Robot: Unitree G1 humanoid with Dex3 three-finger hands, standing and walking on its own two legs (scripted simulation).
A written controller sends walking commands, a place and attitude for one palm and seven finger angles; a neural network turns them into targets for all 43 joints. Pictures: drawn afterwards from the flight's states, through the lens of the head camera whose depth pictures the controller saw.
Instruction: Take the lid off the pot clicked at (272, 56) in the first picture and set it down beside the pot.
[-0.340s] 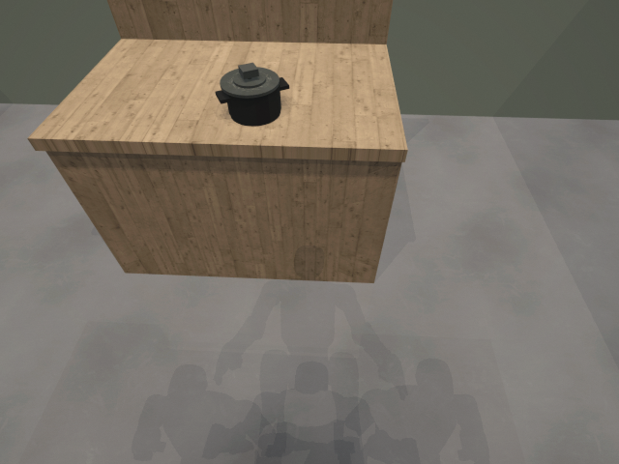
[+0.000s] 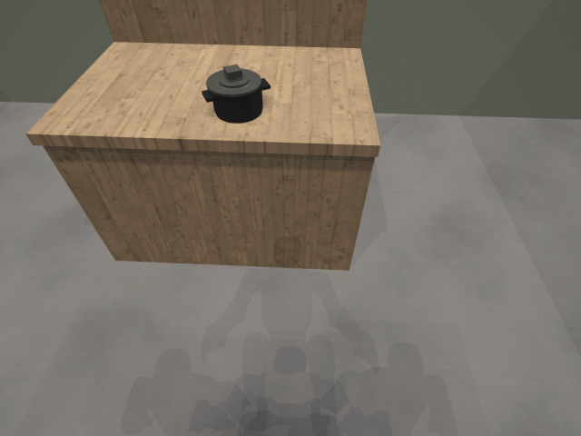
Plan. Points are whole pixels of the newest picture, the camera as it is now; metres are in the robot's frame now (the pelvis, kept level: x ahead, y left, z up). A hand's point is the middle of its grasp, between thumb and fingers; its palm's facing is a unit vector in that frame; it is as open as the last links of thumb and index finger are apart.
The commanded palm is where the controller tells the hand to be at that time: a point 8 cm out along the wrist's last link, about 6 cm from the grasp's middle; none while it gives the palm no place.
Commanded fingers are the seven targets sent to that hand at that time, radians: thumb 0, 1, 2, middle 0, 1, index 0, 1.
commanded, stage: look at it before walking up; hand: left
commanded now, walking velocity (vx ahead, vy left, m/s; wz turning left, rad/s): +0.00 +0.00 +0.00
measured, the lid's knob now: (232, 71) +1.02 +0.22 +0.01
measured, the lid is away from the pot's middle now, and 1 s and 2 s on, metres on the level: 0.01 0.01 0.01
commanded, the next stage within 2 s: walk to a spot facing it in 0.30 s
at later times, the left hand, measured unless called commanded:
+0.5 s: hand out of the picture +0.06 +0.24 -0.16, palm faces -0.02 -0.95 -0.31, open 7.4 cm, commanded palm none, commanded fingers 0.00 0.90 0.90 -0.20 -0.30 -0.20 -0.30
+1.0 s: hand out of the picture +0.10 +0.29 -0.18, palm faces +0.22 -0.96 -0.18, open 7.4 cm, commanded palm none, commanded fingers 0.00 0.90 0.90 -0.20 -0.30 -0.20 -0.30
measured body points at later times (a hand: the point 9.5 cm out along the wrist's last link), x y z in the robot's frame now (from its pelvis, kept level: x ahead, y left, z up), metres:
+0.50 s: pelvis +0.00 +0.01 +0.00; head +0.00 +0.00 +0.45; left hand +0.06 +0.29 -0.14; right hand +0.06 -0.28 -0.14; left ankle -0.01 +0.13 -0.75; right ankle +0.00 -0.12 -0.75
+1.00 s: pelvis +0.11 +0.10 +0.00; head +0.12 +0.11 +0.45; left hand +0.09 +0.34 -0.16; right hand +0.10 -0.13 -0.15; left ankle +0.06 +0.14 -0.75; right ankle +0.17 -0.04 -0.66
